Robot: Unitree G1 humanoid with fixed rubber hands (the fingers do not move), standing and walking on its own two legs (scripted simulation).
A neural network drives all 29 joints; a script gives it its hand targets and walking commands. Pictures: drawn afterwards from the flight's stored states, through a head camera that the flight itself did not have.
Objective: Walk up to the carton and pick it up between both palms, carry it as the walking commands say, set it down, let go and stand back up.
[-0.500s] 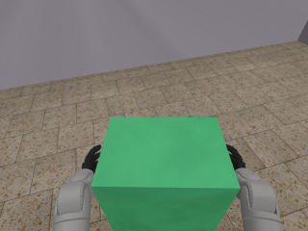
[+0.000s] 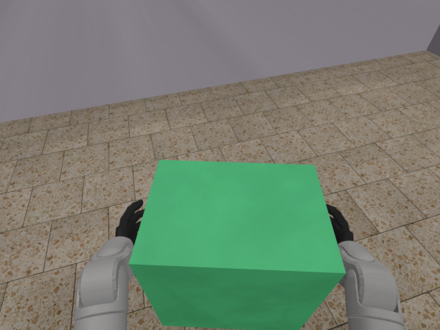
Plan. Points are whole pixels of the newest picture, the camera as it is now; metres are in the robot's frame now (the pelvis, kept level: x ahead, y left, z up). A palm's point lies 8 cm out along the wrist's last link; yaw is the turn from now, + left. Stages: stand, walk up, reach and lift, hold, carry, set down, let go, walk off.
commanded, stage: carry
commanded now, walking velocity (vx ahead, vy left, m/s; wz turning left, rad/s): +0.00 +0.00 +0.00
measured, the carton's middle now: (232, 251) +0.28 +0.00 -0.01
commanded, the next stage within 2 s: hold in 0.02 s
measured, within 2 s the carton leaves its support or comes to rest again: neither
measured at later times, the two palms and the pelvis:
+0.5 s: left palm (122, 233) +0.28 +0.20 +0.05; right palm (333, 229) +0.28 -0.17 +0.07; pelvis +0.01 +0.01 +0.01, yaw -4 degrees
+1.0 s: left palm (133, 229) +0.32 +0.21 -0.01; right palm (318, 240) +0.30 -0.17 -0.01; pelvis +0.02 +0.06 +0.01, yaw -6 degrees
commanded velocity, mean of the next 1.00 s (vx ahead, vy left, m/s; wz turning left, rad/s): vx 0.00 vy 0.00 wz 0.00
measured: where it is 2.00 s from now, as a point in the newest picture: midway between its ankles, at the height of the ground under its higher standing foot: outside the picture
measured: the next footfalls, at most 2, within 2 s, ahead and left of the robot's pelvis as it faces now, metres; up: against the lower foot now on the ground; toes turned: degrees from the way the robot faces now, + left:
none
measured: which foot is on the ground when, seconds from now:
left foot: down 0.00-1.00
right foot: down 0.00-1.00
